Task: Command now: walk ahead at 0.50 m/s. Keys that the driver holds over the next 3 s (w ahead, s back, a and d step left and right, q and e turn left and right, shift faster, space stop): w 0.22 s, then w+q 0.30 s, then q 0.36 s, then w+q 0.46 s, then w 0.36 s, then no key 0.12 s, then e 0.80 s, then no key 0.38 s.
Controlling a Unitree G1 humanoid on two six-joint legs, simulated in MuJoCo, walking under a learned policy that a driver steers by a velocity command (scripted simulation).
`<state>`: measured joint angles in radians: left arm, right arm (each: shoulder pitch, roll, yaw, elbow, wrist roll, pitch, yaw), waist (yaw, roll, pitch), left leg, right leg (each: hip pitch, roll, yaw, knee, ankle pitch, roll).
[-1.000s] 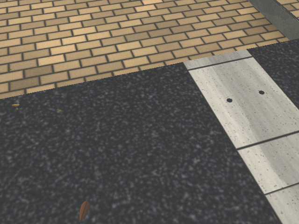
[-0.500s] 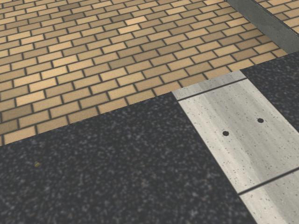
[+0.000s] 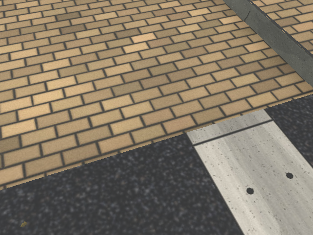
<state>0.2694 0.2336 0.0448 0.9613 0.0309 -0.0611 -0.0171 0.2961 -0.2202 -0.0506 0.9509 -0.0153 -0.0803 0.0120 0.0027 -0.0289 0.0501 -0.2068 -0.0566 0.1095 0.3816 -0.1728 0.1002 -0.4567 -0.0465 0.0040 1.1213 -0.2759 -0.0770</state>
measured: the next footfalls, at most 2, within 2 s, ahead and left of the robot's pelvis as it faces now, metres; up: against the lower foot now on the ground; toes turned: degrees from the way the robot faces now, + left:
right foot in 0.36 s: +0.37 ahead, -0.11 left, +0.00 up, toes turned -1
left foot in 0.84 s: +0.52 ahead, +0.09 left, +0.00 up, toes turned +22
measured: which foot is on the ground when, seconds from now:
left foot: down 0.00-0.36, up 0.38-0.82, down 0.84-1.00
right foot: up 0.00-0.34, down 0.36-0.84, up 0.86-1.00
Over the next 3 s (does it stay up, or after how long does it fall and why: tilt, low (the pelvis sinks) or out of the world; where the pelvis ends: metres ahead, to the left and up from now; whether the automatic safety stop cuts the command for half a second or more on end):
stays up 0.68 0.13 0.00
